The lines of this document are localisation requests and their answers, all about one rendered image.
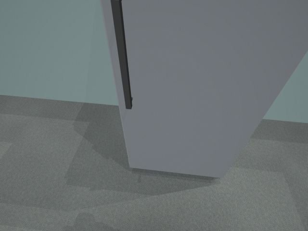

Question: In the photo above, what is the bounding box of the handle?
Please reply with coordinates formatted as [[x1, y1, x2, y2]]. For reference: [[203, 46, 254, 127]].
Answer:
[[111, 0, 132, 109]]

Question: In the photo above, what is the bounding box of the fridge door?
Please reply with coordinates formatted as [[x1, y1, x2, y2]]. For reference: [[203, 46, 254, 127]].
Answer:
[[101, 0, 308, 178]]

